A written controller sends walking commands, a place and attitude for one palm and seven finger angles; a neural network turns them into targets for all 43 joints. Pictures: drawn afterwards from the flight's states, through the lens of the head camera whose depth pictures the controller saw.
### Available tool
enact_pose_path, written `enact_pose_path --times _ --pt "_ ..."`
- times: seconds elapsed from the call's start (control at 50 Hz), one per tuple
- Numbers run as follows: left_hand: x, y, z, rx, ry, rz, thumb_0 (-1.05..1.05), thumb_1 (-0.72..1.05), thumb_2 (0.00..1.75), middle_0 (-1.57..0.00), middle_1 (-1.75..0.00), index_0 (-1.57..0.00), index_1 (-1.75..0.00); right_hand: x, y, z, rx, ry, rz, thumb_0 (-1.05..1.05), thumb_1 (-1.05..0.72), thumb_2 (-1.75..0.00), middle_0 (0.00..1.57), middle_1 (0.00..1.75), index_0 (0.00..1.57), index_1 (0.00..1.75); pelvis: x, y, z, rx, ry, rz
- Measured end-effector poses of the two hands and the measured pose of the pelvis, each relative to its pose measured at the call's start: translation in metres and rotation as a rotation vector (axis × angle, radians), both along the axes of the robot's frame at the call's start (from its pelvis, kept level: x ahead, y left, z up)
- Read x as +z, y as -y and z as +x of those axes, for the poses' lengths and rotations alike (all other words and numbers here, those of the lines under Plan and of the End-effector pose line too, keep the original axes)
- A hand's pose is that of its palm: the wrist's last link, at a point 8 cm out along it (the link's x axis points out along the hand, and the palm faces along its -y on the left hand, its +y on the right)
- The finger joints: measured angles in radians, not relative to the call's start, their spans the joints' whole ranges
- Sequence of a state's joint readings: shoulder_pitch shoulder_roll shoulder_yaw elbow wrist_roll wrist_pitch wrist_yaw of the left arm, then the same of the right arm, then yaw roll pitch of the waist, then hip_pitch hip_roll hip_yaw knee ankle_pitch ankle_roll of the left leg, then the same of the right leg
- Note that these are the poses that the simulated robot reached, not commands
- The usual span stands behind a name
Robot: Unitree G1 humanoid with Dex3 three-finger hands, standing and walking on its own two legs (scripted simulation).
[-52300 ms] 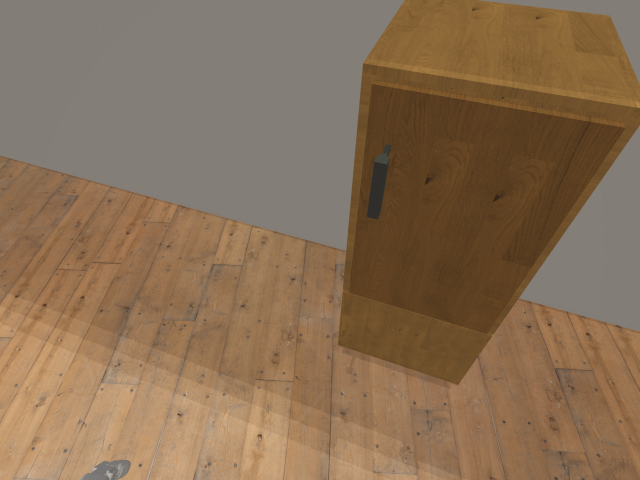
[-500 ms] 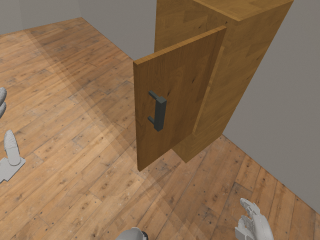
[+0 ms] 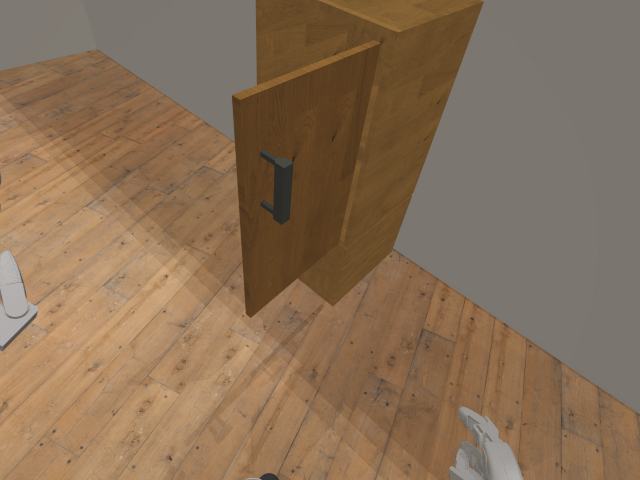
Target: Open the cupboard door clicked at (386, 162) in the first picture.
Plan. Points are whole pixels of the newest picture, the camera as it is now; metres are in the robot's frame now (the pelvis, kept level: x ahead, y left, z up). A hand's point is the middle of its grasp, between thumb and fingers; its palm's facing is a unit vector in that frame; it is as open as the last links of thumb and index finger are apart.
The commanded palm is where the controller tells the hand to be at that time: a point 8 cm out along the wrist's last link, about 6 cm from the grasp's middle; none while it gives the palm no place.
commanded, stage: stop stepping back and stand still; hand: left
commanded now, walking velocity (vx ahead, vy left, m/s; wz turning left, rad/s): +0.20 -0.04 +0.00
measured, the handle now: (274, 187) +0.58 +0.10 +0.02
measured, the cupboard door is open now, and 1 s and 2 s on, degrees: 91 91 91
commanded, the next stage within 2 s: let the arm hang, fingers relaxed in 1.10 s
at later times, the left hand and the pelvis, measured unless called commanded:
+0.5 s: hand out of the picture +0.12 +0.27 +0.18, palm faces +0.45 -0.76 -0.47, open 7.4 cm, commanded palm +0.06 +0.31 +0.19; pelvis -0.08 +0.01 +0.00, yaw +0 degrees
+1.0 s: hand out of the picture +0.13 +0.27 +0.17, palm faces +0.43 -0.76 -0.49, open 7.4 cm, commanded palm +0.07 +0.31 +0.19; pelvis -0.06 +0.00 +0.01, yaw +1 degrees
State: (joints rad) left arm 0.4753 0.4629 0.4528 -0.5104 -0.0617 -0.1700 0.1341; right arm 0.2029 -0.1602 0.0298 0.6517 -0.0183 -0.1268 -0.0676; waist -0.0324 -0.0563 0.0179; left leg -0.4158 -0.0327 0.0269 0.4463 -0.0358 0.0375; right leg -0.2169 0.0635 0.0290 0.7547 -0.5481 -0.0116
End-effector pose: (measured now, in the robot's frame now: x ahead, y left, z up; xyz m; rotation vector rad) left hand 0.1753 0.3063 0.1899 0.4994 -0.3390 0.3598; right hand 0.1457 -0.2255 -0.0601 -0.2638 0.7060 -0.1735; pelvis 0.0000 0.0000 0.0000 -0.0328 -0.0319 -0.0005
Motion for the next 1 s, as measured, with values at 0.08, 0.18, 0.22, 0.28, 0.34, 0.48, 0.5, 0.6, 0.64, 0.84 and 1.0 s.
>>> enact_pose_path --times 0.08,0.18,0.22,0.28,0.34,0.48,0.5,0.6,0.64,0.84,1.0 --pt "0.008 0.009 -0.035 0.002 -0.086 0.044 0.01 0.88 0.89 -0.21 -0.3 -0.21 -0.3 0.005 0.008 -0.041 -0.01 -0.02 0.013 0.01 -0.9 -0.9 0.2 0.3 0.2 0.3 0.01 0.004 -0.024 0.009 -0.005 0.01" --pt "0.02 0.016 -0.08 0.0 -0.061 0.091 0.01 0.88 0.89 -0.22 -0.3 -0.22 -0.3 -0.008 0.022 -0.082 -0.018 -0.125 -0.017 0.01 -0.9 -0.9 0.2 0.3 0.2 0.3 0.011 0.003 -0.048 -0.023 -0.026 0.051" --pt "0.021 0.007 -0.087 0.045 -0.025 0.069 0.01 0.88 0.89 -0.22 -0.3 -0.22 -0.31 -0.009 0.024 -0.094 -0.033 -0.14 -0.023 0.01 -0.9 -0.9 0.2 0.3 0.2 0.3 0.014 0.001 -0.053 -0.023 -0.035 0.06" --pt "0.016 -0.006 -0.089 0.114 0.007 0.02 0.01 0.88 0.89 -0.22 -0.3 -0.22 -0.3 -0.009 0.026 -0.103 -0.044 -0.118 -0.037 0.01 -0.9 -0.9 0.2 0.3 0.2 0.3 0.014 -0.004 -0.06 -0.008 -0.036 0.068" --pt "0.005 -0.012 -0.09 0.126 0.016 -0.024 0.01 0.88 0.9 -0.21 -0.3 -0.21 -0.3 -0.013 0.023 -0.104 -0.045 -0.068 -0.052 0.01 -0.9 -0.9 0.2 0.3 0.2 0.3 0.005 -0.014 -0.067 0.009 -0.029 0.042" --pt "0.004 -0.002 -0.1 0.075 -0.037 0.047 0.01 0.89 0.9 -0.21 -0.3 -0.21 -0.3 -0.017 -0.005 -0.102 -0.03 -0.001 0.05 0.01 -0.9 -0.9 0.2 0.3 0.2 0.3 0.0 -0.01 -0.081 0.008 0.009 0.06" --pt "0.007 0.001 -0.102 0.074 -0.039 0.067 0.01 0.89 0.9 -0.21 -0.3 -0.21 -0.3 -0.02 -0.008 -0.1 -0.016 -0.001 0.069 0.01 -0.9 -0.9 0.2 0.3 0.2 0.3 0.0 -0.008 -0.081 0.01 0.008 0.058" --pt "0.012 0.011 -0.11 0.089 -0.05 0.105 0.01 0.88 0.89 -0.21 -0.3 -0.21 -0.3 -0.035 -0.013 -0.095 0.037 -0.056 0.12 0.01 -0.9 -0.9 0.2 0.3 0.2 0.3 -0.003 0.001 -0.083 0.021 0.001 0.045" --pt "0.011 0.011 -0.112 0.107 -0.061 0.083 0.01 0.88 0.89 -0.21 -0.3 -0.22 -0.3 -0.036 -0.011 -0.093 0.049 -0.085 0.116 0.01 -0.9 -0.9 0.2 0.3 0.2 0.3 0.001 0.002 -0.082 0.023 -0.004 0.051" --pt "0.003 0.004 -0.102 0.122 -0.074 0.032 0.01 0.88 0.89 -0.21 -0.3 -0.21 -0.3 -0.018 0.008 -0.067 0.046 -0.057 0.022 0.01 -0.9 -0.9 0.2 0.3 0.2 0.3 0.006 -0.002 -0.07 0.029 0.002 0.041" --pt "0.0 0.004 -0.086 0.101 -0.137 0.038 0.01 0.88 0.89 -0.21 -0.3 -0.21 -0.3 -0.003 0.004 -0.04 0.048 0.013 0.045 0.01 -0.9 -0.9 0.2 0.3 0.2 0.3 0.01 -0.003 -0.063 0.018 -0.016 0.037"
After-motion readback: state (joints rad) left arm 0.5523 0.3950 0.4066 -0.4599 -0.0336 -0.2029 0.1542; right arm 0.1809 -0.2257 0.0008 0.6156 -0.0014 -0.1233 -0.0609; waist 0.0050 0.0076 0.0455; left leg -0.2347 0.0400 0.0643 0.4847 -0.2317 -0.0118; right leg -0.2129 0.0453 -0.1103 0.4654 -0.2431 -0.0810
